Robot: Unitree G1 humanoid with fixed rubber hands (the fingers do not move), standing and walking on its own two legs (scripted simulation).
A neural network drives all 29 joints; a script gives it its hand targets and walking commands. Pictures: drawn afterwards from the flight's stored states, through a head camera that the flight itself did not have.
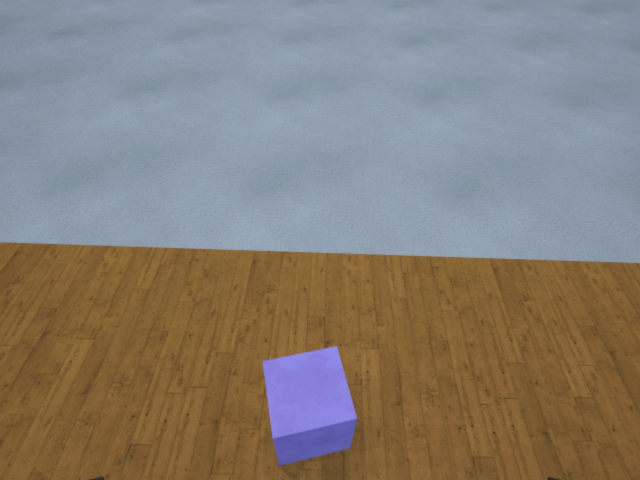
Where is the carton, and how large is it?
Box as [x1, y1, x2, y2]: [262, 346, 356, 465]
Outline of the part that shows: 336,346 262,361 272,436 279,465 348,448 350,446 356,416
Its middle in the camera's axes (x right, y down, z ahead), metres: -0.04 +0.48 +1.10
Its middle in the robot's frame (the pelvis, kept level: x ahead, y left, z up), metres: +0.46 +0.04 -0.66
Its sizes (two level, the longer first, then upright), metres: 0.210 0.200 0.250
